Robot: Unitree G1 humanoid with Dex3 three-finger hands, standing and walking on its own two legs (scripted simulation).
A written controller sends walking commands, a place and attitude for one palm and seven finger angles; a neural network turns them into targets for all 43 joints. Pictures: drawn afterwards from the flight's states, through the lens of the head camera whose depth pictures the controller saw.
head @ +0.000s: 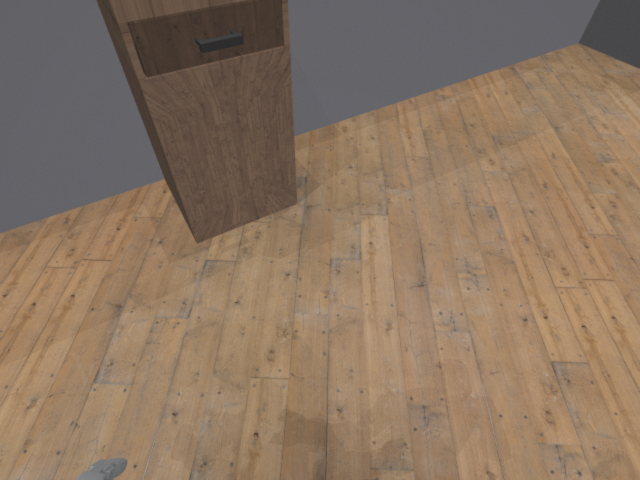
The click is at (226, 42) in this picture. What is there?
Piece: drawer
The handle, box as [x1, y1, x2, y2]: [195, 30, 243, 52]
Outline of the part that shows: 243,43 242,35 239,32 236,33 233,30 230,31 231,33 228,35 204,40 195,38 195,41 199,45 199,48 202,52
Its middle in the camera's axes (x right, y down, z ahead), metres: -0.29 -0.56 +1.08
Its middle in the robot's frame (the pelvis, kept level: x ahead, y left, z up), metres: +1.18 +0.34 +0.01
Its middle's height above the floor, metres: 0.78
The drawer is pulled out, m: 0.00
